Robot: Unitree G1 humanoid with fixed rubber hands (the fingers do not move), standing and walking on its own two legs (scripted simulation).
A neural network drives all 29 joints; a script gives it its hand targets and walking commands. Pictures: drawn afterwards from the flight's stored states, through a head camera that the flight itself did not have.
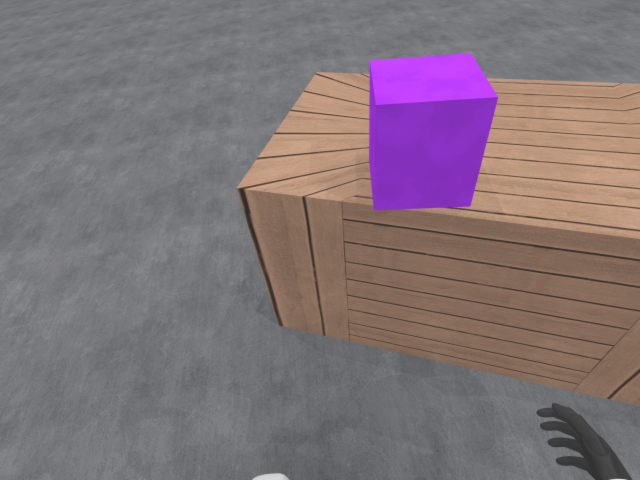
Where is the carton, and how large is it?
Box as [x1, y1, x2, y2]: [369, 53, 497, 209]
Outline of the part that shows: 470,53 370,61 369,163 374,209 470,205 497,99 496,94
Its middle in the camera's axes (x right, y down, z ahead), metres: +0.22 -0.23 +0.84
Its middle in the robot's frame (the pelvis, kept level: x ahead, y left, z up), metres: +0.79 -0.19 +0.02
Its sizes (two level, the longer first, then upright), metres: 0.210 0.200 0.250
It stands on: a pedestal, 0.64 m high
